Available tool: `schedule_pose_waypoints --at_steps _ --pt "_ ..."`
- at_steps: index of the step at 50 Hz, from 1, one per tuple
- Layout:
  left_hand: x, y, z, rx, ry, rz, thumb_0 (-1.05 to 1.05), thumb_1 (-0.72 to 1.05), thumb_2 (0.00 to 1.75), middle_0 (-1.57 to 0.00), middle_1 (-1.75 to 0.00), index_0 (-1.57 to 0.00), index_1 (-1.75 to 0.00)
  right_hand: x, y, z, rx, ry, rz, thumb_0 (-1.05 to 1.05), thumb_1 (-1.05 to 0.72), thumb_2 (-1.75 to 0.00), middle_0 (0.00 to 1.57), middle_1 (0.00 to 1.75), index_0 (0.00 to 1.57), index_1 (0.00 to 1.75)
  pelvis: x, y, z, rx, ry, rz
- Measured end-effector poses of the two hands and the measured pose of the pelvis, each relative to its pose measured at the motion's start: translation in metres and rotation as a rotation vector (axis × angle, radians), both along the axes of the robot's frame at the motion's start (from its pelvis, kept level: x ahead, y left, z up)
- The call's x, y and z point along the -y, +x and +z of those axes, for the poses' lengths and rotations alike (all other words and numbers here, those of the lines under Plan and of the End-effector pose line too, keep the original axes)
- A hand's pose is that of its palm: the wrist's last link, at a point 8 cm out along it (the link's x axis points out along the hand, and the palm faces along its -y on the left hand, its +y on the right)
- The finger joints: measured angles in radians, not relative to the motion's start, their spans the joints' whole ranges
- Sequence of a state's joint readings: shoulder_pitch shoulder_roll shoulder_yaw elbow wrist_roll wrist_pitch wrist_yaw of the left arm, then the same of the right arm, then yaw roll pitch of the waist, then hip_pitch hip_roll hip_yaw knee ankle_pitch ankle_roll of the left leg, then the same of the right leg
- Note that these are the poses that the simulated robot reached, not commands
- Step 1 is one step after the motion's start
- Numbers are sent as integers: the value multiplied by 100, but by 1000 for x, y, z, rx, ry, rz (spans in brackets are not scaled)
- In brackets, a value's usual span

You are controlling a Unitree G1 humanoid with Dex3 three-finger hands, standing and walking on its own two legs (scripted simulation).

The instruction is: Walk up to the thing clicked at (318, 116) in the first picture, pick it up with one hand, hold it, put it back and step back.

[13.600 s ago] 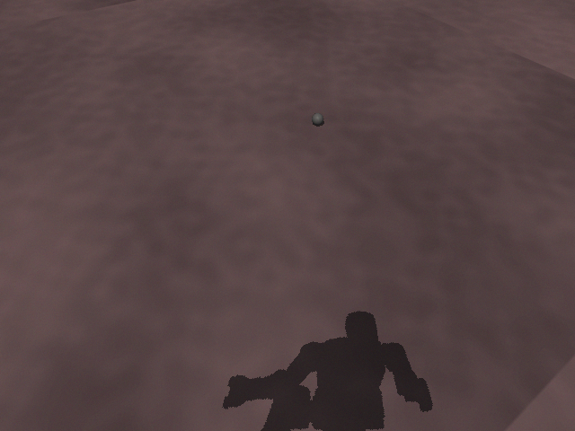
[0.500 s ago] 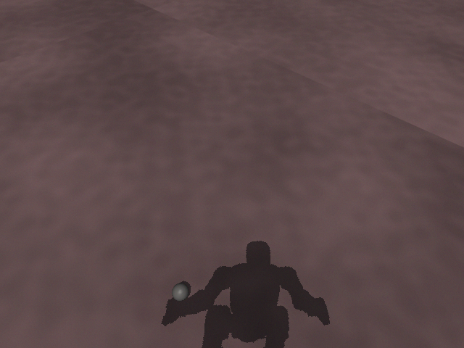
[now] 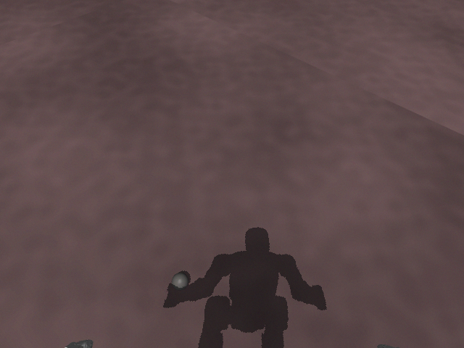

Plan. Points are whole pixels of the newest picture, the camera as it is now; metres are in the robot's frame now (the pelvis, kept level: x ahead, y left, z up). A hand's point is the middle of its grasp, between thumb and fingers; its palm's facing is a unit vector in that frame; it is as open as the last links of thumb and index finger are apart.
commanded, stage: rise first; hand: left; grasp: from above
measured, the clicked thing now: (180, 281) +0.44 +0.21 -0.75
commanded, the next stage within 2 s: none
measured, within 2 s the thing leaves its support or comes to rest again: neither
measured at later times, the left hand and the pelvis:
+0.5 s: hand out of the picture +0.14 +0.25 -0.22, palm faces -0.10 -0.91 -0.41, open 13.7 cm; pelvis -0.02 +0.00 -0.07, yaw -2 degrees
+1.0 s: hand out of the picture +0.14 +0.27 -0.30, palm faces -0.30 -0.78 -0.54, open 14.1 cm; pelvis -0.04 +0.00 -0.15, yaw -1 degrees
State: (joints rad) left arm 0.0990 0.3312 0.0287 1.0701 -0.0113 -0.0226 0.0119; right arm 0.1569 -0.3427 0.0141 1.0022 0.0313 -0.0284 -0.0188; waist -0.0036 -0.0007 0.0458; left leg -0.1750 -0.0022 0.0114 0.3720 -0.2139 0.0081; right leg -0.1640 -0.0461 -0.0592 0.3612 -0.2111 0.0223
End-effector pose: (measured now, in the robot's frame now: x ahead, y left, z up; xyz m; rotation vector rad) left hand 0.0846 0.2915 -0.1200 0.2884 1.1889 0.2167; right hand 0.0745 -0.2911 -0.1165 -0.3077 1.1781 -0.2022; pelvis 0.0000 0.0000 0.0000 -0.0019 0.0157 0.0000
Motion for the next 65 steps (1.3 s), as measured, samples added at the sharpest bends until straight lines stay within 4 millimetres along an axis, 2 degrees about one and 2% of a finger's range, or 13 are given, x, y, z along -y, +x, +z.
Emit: schedule_pose_waypoints --at_steps 7,11,18,24,35,44,47,51,58,65 --pt "2 63 -14 84 -12 -51 1 56 94 -14 -63 -14 -63 -21 0 -10 75 41 -24 1 -94 -91 20 30 20 30 4 -13 -15 -105 -4 -16" --pt "2 76 -15 89 11 -103 1 30 96 -10 -82 -11 -81 -27 -8 -13 92 58 -61 1 -94 -91 20 30 20 30 3 -11 -21 -129 -7 -26" --pt "0 62 -32 -11 53 -123 0 -18 98 -7 -99 -7 -98 -30 0 -22 157 65 -50 1 -92 -90 20 30 20 30 -2 -10 -37 -178 -15 -29" --pt "-3 49 -54 16 74 -126 0 -41 99 -6 -104 -6 -104 -29 21 -37 228 41 5 1 -89 -89 20 30 20 30 -1 -15 -62 -236 -18 -25" --pt "-5 38 -67 16 116 -197 0 -53 98 -7 -108 -7 -109 -41 60 -52 354 37 64 1 -89 -90 20 30 20 30 -2 -19 -87 -288 -31 -17" --pt "-8 37 -90 17 156 -252 0 -52 95 -6 -109 -7 -109 -46 67 -72 403 37 104 1 -89 -89 20 30 20 30 -2 -26 -113 -343 -34 -15" --pt "-11 43 -106 23 186 -307 0 -52 95 -6 -109 -7 -109 -44 66 -87 403 34 122 1 -88 -89 20 30 20 30 -2 -31 -128 -375 -33 -14" --pt "-19 61 -138 44 252 -412 0 -51 94 -6 -110 -7 -109 -37 62 -120 391 25 140 1 -88 -89 20 30 20 30 -1 -41 -158 -430 -29 -15" --pt "-14 110 -199 151 367 -638 0 -52 96 -7 -110 -7 -110 -21 41 -200 315 17 136 1 -88 -89 20 30 20 30 1 -61 -224 -521 -26 -18" --pt "-9 157 -252 212 523 -782 0 -55 98 -8 -110 -8 -110 -12 1 -282 184 36 100 1 -90 -90 20 30 20 30 4 -83 -284 -576 -25 -25"
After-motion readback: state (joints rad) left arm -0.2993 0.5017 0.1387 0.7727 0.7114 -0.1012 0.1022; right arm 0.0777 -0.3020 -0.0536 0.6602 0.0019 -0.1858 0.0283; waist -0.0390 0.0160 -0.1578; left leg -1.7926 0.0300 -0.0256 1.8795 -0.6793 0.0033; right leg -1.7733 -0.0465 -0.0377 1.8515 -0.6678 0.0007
